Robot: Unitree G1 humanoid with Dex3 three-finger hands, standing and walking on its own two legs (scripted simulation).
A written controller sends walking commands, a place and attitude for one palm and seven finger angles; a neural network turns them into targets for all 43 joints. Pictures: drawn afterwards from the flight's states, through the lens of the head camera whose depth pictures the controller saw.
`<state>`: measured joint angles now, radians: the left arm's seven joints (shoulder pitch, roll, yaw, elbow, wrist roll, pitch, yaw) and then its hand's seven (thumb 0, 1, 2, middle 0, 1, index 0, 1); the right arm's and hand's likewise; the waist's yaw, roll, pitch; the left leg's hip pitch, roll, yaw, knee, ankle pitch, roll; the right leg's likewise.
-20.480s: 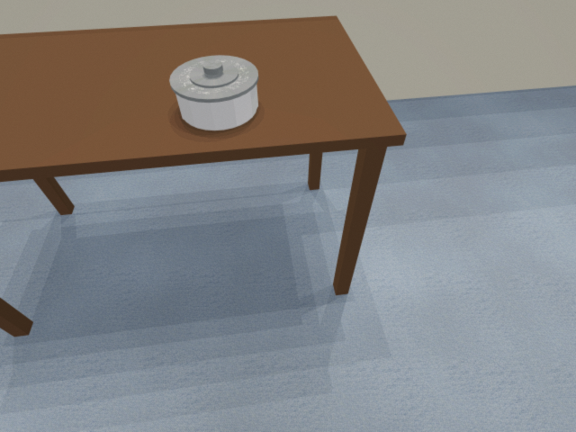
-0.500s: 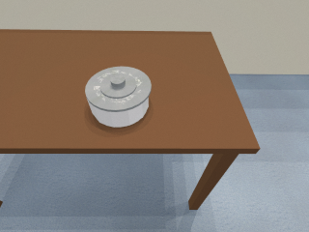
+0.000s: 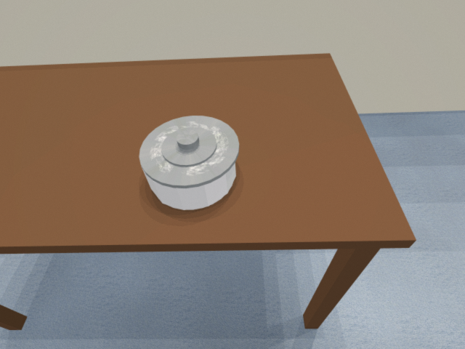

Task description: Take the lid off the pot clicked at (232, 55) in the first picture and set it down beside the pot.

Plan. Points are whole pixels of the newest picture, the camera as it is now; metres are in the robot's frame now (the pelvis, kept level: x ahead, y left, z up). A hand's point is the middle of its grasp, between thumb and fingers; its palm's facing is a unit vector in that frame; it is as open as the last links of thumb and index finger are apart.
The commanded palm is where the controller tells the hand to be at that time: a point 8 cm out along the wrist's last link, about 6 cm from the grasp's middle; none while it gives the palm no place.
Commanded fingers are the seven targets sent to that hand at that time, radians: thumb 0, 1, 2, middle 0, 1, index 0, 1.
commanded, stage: come to a stop and stand still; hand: left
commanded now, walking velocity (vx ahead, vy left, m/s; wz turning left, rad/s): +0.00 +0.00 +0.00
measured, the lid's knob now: (187, 139) +0.46 +0.11 +0.11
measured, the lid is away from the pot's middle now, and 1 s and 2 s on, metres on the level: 0.01 0.01 0.01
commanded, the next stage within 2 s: look again from close up in 0.12 s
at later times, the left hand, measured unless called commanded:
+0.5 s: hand out of the picture +0.00 +0.18 -0.16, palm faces +0.01 -0.97 -0.25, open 7.4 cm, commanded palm none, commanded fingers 0.00 0.90 0.90 -0.20 -0.30 -0.20 -0.30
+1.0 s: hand out of the picture -0.01 +0.16 -0.17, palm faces +0.01 -0.98 -0.21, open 7.4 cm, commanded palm none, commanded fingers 0.00 0.90 0.90 -0.20 -0.30 -0.20 -0.30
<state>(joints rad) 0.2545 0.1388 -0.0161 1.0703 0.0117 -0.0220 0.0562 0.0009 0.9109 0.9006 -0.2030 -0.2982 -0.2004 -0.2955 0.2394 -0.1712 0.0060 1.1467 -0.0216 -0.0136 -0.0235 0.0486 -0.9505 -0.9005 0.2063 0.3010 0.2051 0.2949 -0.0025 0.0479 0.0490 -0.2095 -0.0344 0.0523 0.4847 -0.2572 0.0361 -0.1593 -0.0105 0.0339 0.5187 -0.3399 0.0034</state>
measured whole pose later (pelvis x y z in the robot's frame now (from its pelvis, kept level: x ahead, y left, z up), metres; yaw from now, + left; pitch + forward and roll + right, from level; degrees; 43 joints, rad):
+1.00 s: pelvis +0.00 -0.01 +0.00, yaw +0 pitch -1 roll +1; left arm 0.31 0.14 -0.02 1.08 0.01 -0.02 0.05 0.00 0.91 0.90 -0.20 -0.30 -0.20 -0.30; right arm 0.27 -0.15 0.00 1.14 -0.01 -0.02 -0.02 0.01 -0.91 -0.90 0.20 0.30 0.20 0.29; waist 0.00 0.01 0.05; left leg -0.18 -0.01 0.05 0.43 -0.23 0.02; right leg -0.13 0.02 0.03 0.44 -0.30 -0.01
